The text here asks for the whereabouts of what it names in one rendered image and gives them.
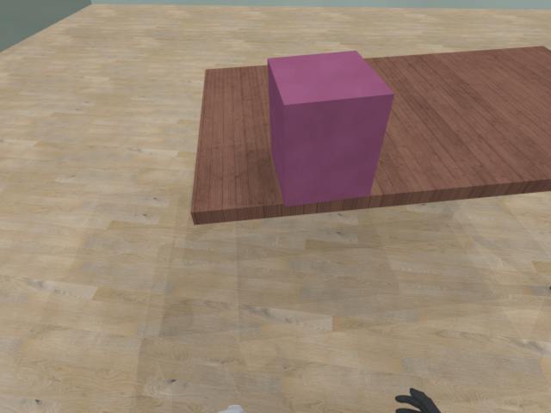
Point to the carton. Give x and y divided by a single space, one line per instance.
328 116

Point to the table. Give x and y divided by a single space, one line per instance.
462 125

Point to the robot right hand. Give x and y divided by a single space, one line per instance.
419 400

